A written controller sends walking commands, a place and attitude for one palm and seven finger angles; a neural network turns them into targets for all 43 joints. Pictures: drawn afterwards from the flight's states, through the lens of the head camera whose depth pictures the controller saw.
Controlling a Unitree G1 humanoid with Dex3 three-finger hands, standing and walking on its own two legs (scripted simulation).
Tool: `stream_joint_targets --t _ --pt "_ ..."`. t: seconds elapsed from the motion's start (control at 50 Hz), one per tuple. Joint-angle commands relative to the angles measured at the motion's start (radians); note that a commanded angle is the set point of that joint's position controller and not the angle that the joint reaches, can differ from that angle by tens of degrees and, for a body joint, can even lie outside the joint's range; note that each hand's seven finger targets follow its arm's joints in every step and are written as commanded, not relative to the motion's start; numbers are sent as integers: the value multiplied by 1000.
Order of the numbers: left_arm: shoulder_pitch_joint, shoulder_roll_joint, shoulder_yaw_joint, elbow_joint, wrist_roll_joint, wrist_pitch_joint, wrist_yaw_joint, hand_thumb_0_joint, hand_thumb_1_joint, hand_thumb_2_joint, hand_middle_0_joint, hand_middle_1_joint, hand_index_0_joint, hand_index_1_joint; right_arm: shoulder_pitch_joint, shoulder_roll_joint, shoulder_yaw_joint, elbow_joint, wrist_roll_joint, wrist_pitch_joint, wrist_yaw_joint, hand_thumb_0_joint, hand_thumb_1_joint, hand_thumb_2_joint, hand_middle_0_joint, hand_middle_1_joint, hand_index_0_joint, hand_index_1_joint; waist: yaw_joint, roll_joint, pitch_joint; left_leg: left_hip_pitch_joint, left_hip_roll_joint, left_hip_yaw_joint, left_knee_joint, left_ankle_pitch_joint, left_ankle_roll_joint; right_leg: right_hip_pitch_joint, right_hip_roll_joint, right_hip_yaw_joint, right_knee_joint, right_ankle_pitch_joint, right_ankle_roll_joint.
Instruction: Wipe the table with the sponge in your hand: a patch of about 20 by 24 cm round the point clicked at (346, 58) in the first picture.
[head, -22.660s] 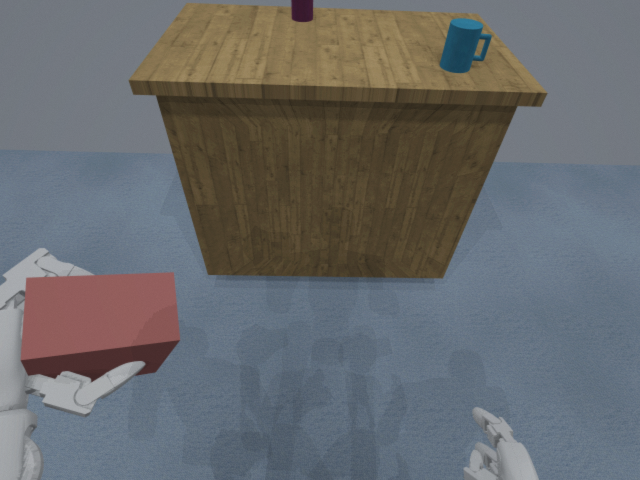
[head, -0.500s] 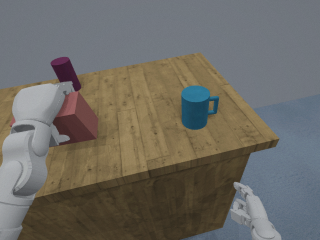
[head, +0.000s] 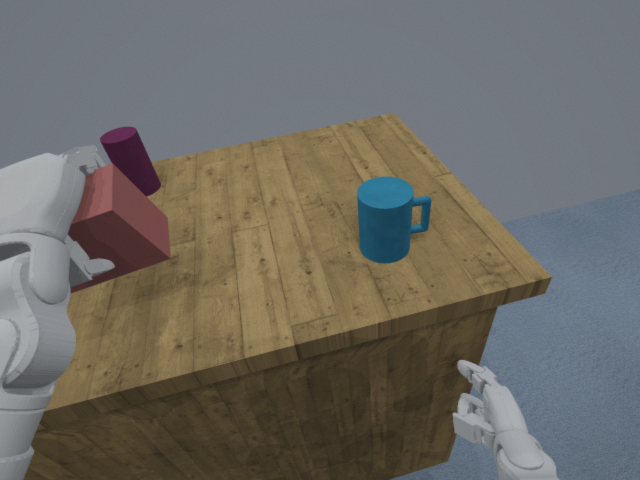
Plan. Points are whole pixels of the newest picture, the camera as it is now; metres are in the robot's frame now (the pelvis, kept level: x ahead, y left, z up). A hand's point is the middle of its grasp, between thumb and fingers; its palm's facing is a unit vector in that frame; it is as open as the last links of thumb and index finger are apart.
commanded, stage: move the sponge above the wiping area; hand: left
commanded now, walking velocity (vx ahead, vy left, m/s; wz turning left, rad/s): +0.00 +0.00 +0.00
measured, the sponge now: (96, 241) +0.27 +0.31 +0.21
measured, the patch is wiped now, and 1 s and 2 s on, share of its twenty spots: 0.20 0.20 0.25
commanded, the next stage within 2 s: turn the palm down, sponge in hand in 1.52 s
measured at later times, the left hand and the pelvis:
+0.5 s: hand (97, 256) +0.26 +0.30 +0.20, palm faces +0.22 -0.10 -0.97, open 10.0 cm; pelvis -0.01 +0.00 +0.00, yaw +0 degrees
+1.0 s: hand (132, 288) +0.26 +0.28 +0.15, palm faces +0.04 -0.13 -0.99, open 10.0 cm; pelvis +0.00 +0.01 +0.00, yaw +1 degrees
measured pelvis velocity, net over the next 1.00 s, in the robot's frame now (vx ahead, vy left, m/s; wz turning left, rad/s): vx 0.00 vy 0.01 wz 0.01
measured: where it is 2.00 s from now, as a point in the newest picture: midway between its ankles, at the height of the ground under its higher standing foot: outside the picture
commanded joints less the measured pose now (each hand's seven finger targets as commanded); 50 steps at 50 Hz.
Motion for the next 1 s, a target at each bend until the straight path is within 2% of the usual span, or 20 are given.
stream_joint_targets --t 0.0,0.04,0.1,0.12,0.14,0.18,0.22,0.26,0.32,0.44,0.5,0.54,0.62,0.68,0.72,0.76,0.82,0.86,0.94,0.98 --pt "-35 63 -18 -74 -26 25 -53 0 100 1300 -1200 -1600 -1200 -1600 -214 -102 -44 -211 20 -47 -8 0 -900 -900 200 300 200 300 -25 -126 -68 -44 7 -50 -27 102 10 10 -64 90 -90 77 20" --pt "-118 44 -60 -167 -10 8 -58 0 100 1300 -1200 -1600 -1200 -1600 -238 -93 -36 -235 20 -71 -13 0 -900 -900 200 300 200 300 -30 -119 -118 -31 2 -60 -25 68 17 12 -68 92 -85 12 16" --pt "-279 236 34 -368 69 -52 -26 0 100 1300 -1200 -1600 -1200 -1600 -243 -95 -50 -237 -9 -100 -33 0 -900 -900 200 300 200 300 -10 -47 -276 40 -23 -77 -7 126 30 78 -64 138 -55 26 5" --pt "-383 318 80 -476 101 -75 -7 0 100 1300 -1200 -1600 -1200 -1600 -292 -80 -37 -251 -14 -120 -39 0 -900 -900 200 300 200 300 2 31 -330 62 -23 -91 -10 126 30 100 -50 182 -43 5 -13" --pt "-427 342 94 -494 131 -94 20 0 100 1300 -1200 -1600 -1200 -1600 -248 -77 -45 -238 -34 -130 -46 0 -900 -900 200 300 200 300 16 54 -382 76 -31 -86 -3 177 31 132 -53 156 -21 31 -19" --pt "-366 346 128 -334 162 -104 61 0 100 1300 -1200 -1600 -1200 -1600 -212 -81 -50 -182 -45 -126 -44 0 -900 -900 200 300 200 300 22 51 -310 59 -25 -92 -23 193 17 111 -39 157 -39 44 -33" --pt "-373 371 187 -218 128 -85 78 0 100 1300 -1200 -1600 -1200 -1600 -241 -86 -50 -165 -23 -119 -37 0 -900 -900 200 300 200 300 28 44 -233 37 -23 -103 -35 159 8 83 -35 205 -68 19 -49" --pt "-321 268 144 -78 56 -69 77 0 100 1300 -1200 -1600 -1200 -1600 -199 -83 -54 -137 -15 -98 -34 0 -900 -900 200 300 200 300 13 -87 -117 0 -10 -79 -41 132 4 40 -49 158 -100 19 -20" --pt "-186 224 129 31 -1 -34 22 0 100 1300 -1200 -1600 -1200 -1600 -234 -94 -47 -157 1 -81 -28 0 -900 -900 200 300 200 300 11 -146 -38 -50 -4 -71 -42 98 3 5 -53 175 -117 12 -9" --pt "-59 64 -31 -116 -17 -2 -70 0 100 1300 -1200 -1600 -1200 -1600 -233 -97 -39 -232 14 -71 -9 0 -900 -900 200 300 200 300 -17 -99 -122 -52 0 -52 -7 96 12 30 -76 108 -77 58 15" --pt "-195 196 30 -276 43 -45 -54 0 100 1300 -1200 -1600 -1200 -1600 -231 -98 -50 -233 -3 -90 -25 0 -900 -900 200 300 200 300 -15 -95 -228 2 -17 -66 7 111 27 60 -72 138 -61 33 13" --pt "-370 352 119 -410 104 -82 -14 0 100 1300 -1200 -1600 -1200 -1600 -243 -88 -46 -237 -29 -120 -41 0 -900 -900 200 300 200 300 12 -17 -349 43 -32 -76 23 165 31 118 -72 173 -33 37 -8" --pt "-411 427 210 -272 150 -111 66 0 100 1300 -1200 -1600 -1200 -1600 -238 -86 -51 -178 -30 -128 -43 0 -900 -900 200 300 200 300 26 67 -273 44 -30 -99 -10 161 13 88 -43 223 -62 13 -46" --pt "-362 285 142 -42 48 -81 75 0 100 1300 -1200 -1600 -1200 -1600 -198 -90 -57 -128 -16 -105 -38 0 -900 -900 200 300 200 300 4 -64 -109 -3 -12 -78 -30 110 3 25 -57 165 -113 -8 -17" --pt "-305 270 143 47 8 -60 39 0 100 1300 -1200 -1600 -1200 -1600 -234 -95 -54 -138 1 -103 -41 0 -900 -900 200 300 200 300 1 -97 -51 -30 -8 -77 -29 67 3 -11 -59 202 -134 -53 -16" --pt "-223 213 92 77 -1 -43 -5 0 100 1300 -1200 -1600 -1200 -1600 -200 -105 -54 -150 2 -85 -37 0 -900 -900 200 300 200 300 -4 -128 -62 -53 -5 -62 -26 79 2 6 -73 147 -116 -14 4" --pt "-133 82 -20 10 -9 -17 -68 0 100 1300 -1200 -1600 -1200 -1600 -255 -86 -37 -208 20 -87 -19 0 -900 -900 200 300 200 300 -18 -78 -94 -47 0 -62 -23 93 3 11 -72 130 -94 40 4" --pt "-121 78 -45 -59 2 -26 -84 0 100 1300 -1200 -1600 -1200 -1600 -214 -99 -45 -212 15 -87 -16 0 -900 -900 200 300 200 300 -25 -103 -141 -38 0 -62 -11 98 12 31 -77 100 -75 64 14" --pt "-311 280 70 -343 84 -81 -57 0 100 1300 -1200 -1600 -1200 -1600 -239 -90 -44 -240 -18 -113 -32 0 -900 -900 200 300 200 300 7 -43 -334 31 -19 -81 9 178 29 120 -70 131 -20 99 -4" --pt "-353 373 145 -376 138 -110 -11 0 100 1300 -1200 -1600 -1200 -1600 -215 -89 -47 -215 -40 -117 -33 0 -900 -900 200 300 200 300 22 2 -365 56 -26 -92 0 253 26 147 -53 139 -8 155 -18"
